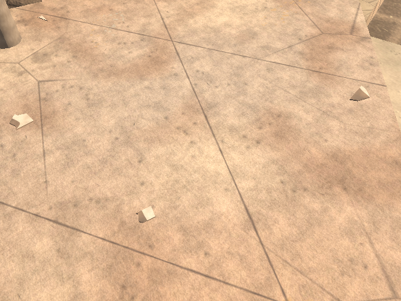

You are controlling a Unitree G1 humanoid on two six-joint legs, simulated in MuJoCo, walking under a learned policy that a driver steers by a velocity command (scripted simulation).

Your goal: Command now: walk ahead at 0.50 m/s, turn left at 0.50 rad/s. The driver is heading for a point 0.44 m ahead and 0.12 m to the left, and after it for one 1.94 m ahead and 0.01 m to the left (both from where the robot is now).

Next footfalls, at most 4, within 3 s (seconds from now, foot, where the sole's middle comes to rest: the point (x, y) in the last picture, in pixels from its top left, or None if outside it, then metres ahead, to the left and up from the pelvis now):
0.22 left None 0.30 0.17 -0.80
0.72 right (205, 255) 0.69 0.05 -0.82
1.16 left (147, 208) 0.88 0.29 -0.82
1.66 right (234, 171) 1.08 -0.06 -0.82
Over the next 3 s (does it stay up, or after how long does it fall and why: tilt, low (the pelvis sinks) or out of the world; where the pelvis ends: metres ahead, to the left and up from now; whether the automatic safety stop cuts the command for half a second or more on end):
stays up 1.71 0.01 -0.04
